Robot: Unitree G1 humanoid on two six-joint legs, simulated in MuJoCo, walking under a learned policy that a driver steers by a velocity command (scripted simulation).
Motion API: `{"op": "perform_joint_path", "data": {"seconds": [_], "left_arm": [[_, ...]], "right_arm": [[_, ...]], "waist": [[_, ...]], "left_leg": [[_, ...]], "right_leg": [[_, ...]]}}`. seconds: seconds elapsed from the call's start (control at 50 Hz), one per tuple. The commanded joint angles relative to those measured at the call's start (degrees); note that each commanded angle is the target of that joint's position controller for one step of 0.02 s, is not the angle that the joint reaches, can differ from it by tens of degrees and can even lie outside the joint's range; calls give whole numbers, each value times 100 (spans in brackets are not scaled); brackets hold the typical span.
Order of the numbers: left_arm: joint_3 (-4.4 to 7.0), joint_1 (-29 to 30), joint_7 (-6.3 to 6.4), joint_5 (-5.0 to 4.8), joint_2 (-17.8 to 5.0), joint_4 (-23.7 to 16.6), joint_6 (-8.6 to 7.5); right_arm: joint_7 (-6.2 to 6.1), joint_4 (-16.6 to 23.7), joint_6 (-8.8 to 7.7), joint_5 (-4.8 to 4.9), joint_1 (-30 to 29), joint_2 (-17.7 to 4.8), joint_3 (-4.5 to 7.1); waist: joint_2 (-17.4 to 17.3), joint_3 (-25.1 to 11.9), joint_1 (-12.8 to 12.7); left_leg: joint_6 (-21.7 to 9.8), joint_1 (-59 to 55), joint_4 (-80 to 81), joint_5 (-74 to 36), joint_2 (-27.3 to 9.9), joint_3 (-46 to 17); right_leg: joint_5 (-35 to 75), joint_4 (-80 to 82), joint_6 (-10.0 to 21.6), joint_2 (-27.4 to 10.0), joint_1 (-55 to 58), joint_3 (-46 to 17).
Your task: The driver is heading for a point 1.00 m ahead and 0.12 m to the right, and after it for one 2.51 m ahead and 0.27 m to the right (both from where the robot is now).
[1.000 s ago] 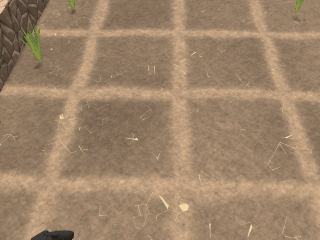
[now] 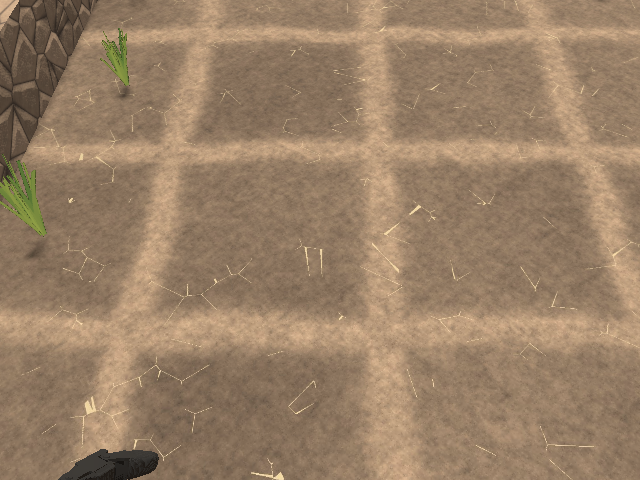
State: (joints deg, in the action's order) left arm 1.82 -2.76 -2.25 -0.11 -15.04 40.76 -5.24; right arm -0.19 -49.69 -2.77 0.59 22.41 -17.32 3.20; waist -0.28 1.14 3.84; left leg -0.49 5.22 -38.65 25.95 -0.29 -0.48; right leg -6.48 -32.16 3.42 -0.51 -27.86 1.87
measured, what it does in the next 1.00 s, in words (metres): walks ahead: left foot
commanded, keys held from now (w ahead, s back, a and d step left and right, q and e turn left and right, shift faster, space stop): w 0.52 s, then w+e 0.48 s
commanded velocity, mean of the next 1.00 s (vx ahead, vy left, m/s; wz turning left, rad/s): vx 0.50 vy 0.00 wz -0.16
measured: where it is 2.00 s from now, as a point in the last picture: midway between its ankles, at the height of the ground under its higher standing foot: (379, 223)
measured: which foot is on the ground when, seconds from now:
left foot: up 0.00-0.48, down 0.50-1.00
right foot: down 0.00-0.50, up 0.52-1.00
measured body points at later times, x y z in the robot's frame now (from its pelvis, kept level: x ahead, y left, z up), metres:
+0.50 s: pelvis +0.27 +0.02 +0.00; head +0.30 +0.03 +0.45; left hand +0.25 +0.31 -0.13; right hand +0.49 -0.21 -0.08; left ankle +0.40 +0.13 -0.72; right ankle +0.10 -0.10 -0.72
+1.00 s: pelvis +0.53 +0.02 +0.01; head +0.56 +0.00 +0.45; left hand +0.76 +0.21 -0.09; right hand +0.50 -0.26 -0.13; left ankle +0.40 +0.14 -0.72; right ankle +0.67 -0.13 -0.70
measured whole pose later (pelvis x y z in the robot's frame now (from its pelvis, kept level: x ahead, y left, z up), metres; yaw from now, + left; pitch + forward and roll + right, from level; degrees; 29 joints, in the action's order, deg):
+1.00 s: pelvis +0.53 +0.02 +0.01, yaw -12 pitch +1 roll +2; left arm 3.1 -5.5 -3.0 -1.1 -14.1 43.3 -1.8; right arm -0.8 -52.3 -3.5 0.4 17.5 -15.4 3.8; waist 1.3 1.7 3.6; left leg 0.3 -6.8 -13.1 21.0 0.9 14.5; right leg -2.2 -36.1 3.5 -3.8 -34.9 1.9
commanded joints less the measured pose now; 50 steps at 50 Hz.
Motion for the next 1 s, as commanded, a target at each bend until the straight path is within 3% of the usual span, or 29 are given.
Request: {"op": "perform_joint_path", "data": {"seconds": [0.02, 0.04, 0.06, 0.08, 0.12, 0.16, 0.22, 0.3, 0.36, 0.42, 0.46, 0.48, 0.5, 0.52, 0.54, 0.56, 0.58, 0.6, 0.62, 0.66, 0.72, 0.78, 0.84, 0.94, 1.0], "left_arm": [[364, -2031, 66, -66, -1154, 184, 38], [310, -1674, 82, -50, -984, 121, 48], [263, -1317, 69, -6, -848, 94, 47], [212, -1090, 53, 40, -674, 64, 20], [215, -965, 36, 51, -650, 92, -38], [253, -1032, 57, 26, -768, 198, -95], [283, -1259, 135, 12, -872, 364, -71], [299, -1611, 195, -49, -987, 567, -11], [316, -1930, 209, -83, -1045, 764, 66], [352, -1996, 245, -111, -1106, 893, 159], [383, -1881, 270, -118, -1187, 915, 210], [378, -1754, 282, -121, -1188, 903, 241], [308, -1763, 295, -73, -1017, 862, 255], [145, -2169, 277, 21, -546, 686, 183], [28, -2497, 239, -7, -206, 779, 62], [193, -1987, 200, -190, -830, 738, -16], [237, -1536, 192, -279, -965, 592, -51], [246, -1322, 220, -224, -919, 570, -41], [280, -1339, 238, -174, -851, 597, 23], [274, -1630, 248, -181, -606, 716, 185], [287, -1427, 278, -163, -477, 623, 309], [294, -1079, 231, -121, -430, 500, 277], [231, -510, 122, -90, -301, 312, 241], [176, 250, -57, -100, -239, -159, 248], [278, 31, -137, -108, -440, -303, 279]], "right_arm": [[55, 541, -307, 106, 53, -702, 75], [74, 672, -346, 168, -419, -748, 86], [55, 713, -336, 100, -658, -680, 83], [34, 694, -283, 24, -671, -648, 119], [27, 597, -158, 6, -418, -428, 95], [-3, 635, -83, -23, -534, -336, 83], [-5, 790, -96, -57, -1105, -265, 62], [86, 964, -173, -17, -1881, -107, -8], [176, 1136, -214, 29, -2364, -122, -25], [270, 1264, -259, 39, -2532, -218, -10], [286, 1188, -280, 25, -2179, -373, 52], [263, 1016, -285, 6, -1600, -520, 142], [207, 737, -280, -18, -671, -818, 285], [156, 619, -261, -133, 137, -1362, 413], [179, 530, -228, -59, 362, -1292, 390], [160, 558, -229, -21, 189, -836, 260], [138, 617, -234, -20, -258, -695, 207], [137, 650, -245, -58, -643, -539, 159], [147, 660, -283, -98, -901, -369, 116], [157, 594, -367, -142, -1086, -260, 109], [112, 422, -437, -176, -1032, -401, 165], [31, 297, -415, -178, -948, -475, 182], [-35, 210, -373, -138, -849, -579, 196], [-77, -43, -159, -25, -390, -745, 268], [-132, 1, -23, 30, -561, -947, 334]], "waist": [[1104, -1664, -1011], [775, -1025, -909], [421, -555, -736], [453, -348, -555], [575, -302, -331], [475, -179, -277], [345, -13, -412], [335, 150, -703], [325, 285, -873], [400, 313, -809], [511, 85, -559], [498, -264, -215], [345, -917, 165], [-608, -1874, 209], [-1582, -2388, 151], [-995, -1746, 302], [-732, -996, 190], [-420, -601, 17], [-472, -328, -171], [-596, -242, -395], [-403, 8, -446], [-323, 105, -375], [-237, 261, -166], [-151, 496, 76], [-411, 160, -233]], "left_leg": [[-109, 3875, -3611, 552, 0, -656], [-175, 3975, -3492, 46, -289, -484], [-156, 3797, -3126, -406, -505, -352], [-135, 3485, -2782, -717, -677, -381], [-48, 2993, -2534, -1010, -754, -354], [58, 3092, -2194, -1338, -784, -315], [153, 3408, -1241, -2228, -797, -291], [132, 3155, 67, -3142, -590, -87], [70, 3216, 553, -3093, -483, -52], [-123, 3214, 877, -2573, -407, -75], [-288, 2574, 1018, -2178, -226, 80], [-424, 1714, 1182, -2204, -38, 265], [-626, 267, 1075, -2378, -147, 165], [-1309, -2014, 935, -2241, -1550, -1772], [-1795, -2912, 1776, -1196, -2277, -3828], [-1516, -2443, 2012, -537, -2125, -3487], [-1292, -1605, 2175, -733, -1984, -2671], [-1170, -834, 2389, -1097, -1767, -2101], [-1077, -277, 2617, -1445, -1565, -1618], [-1042, 281, 2957, -1884, -1397, -1026], [-1075, 409, 3177, -2582, -1390, -361], [-973, 198, 3236, -2965, -1284, 217], [-856, 74, 3315, -3035, -1230, 688], [-814, -1061, 2909, -3721, -1598, 970], [-642, -1372, 2008, -6068, -1650, 1204]], "right_leg": [[-1325, 1419, 1359, -2077, 4599, -3872], [-1229, 1515, 1145, -1857, 3828, -3091], [-788, 1712, 1044, -1612, 3013, -2534], [-357, 1893, 967, -1414, 2466, -2161], [139, 2198, 1008, -1258, 1916, -1757], [556, 2394, 1085, -1224, 1751, -1414], [895, 2507, 1007, -1128, 1910, -1021], [789, 2535, 823, -988, 2068, -629], [725, 2377, 819, -1186, 2531, -669], [1089, 2046, 719, -1437, 3066, -762], [2058, 1594, 600, -1447, 3226, -725], [2943, 919, 484, -1257, 3139, -540], [2949, -226, 306, -942, 2595, -304], [1110, -2364, -42, -324, 652, 10], [-2693, -3642, -200, 404, -831, -533], [-2624, -4182, -114, 75, -1429, -999], [-2063, -4095, -50, -209, -1599, -843], [-1567, -3803, -67, -445, -1383, -748], [-1220, -3518, -95, -610, -1108, -772], [-874, -3362, -167, -718, -613, -801], [-293, -2994, -279, -713, -973, -928], [615, -2105, -324, -636, -1188, -901], [1227, -1161, -286, -580, -1011, -484], [715, -446, -76, -489, -1432, -120], [-134, -384, 209, -81, -714, 340]]}}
